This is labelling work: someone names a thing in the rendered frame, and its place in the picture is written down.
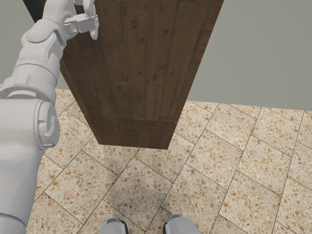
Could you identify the robot left forearm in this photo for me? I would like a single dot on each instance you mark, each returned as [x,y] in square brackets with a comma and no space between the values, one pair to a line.
[36,72]

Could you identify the left robot shin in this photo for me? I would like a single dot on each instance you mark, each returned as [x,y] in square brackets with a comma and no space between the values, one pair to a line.
[113,219]

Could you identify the handle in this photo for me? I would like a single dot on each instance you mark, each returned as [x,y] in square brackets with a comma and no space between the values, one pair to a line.
[35,9]

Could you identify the cupboard door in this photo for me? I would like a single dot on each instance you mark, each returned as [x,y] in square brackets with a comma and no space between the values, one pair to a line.
[140,64]

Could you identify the robot left upper arm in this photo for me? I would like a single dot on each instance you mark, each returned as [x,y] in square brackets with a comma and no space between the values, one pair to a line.
[28,127]

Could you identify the robot shin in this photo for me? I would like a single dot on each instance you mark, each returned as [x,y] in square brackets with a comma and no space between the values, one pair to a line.
[174,216]
[113,219]

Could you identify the robot left hand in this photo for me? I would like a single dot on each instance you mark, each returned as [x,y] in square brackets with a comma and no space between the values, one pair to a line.
[63,13]

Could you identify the right robot shin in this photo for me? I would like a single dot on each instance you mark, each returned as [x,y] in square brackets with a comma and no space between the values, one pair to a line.
[174,216]

